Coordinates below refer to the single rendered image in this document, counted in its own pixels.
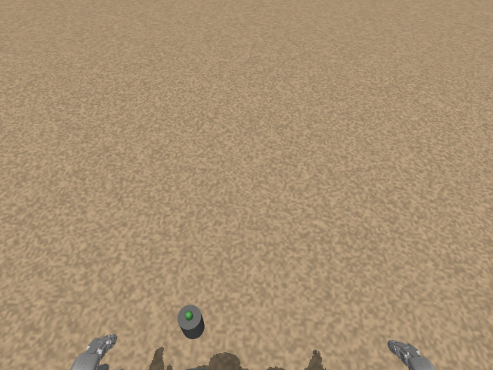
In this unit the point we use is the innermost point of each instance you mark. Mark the left robot hand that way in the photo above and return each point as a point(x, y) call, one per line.
point(94, 353)

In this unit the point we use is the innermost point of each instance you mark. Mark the right robot hand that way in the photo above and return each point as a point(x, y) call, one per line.
point(410, 356)

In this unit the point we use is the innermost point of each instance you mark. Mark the bottle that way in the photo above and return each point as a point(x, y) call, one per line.
point(190, 321)

